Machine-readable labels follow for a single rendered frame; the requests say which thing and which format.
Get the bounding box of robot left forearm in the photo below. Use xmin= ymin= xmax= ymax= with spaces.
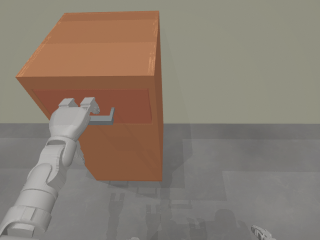
xmin=0 ymin=136 xmax=77 ymax=238

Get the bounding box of robot right hand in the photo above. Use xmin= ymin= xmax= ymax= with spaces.
xmin=251 ymin=225 xmax=276 ymax=240

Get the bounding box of drawer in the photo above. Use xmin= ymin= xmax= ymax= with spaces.
xmin=33 ymin=88 xmax=152 ymax=124

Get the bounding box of handle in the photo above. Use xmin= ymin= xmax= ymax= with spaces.
xmin=88 ymin=107 xmax=115 ymax=125

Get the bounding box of cabinet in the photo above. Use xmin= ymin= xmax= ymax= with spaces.
xmin=15 ymin=10 xmax=164 ymax=182

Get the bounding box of robot left hand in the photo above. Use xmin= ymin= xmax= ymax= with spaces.
xmin=49 ymin=97 xmax=100 ymax=166

